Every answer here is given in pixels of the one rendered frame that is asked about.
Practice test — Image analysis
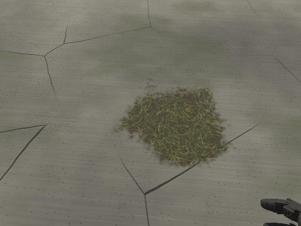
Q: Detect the right robot hand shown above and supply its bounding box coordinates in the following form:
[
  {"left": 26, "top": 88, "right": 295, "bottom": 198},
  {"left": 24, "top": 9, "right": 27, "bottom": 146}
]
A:
[{"left": 261, "top": 198, "right": 301, "bottom": 226}]

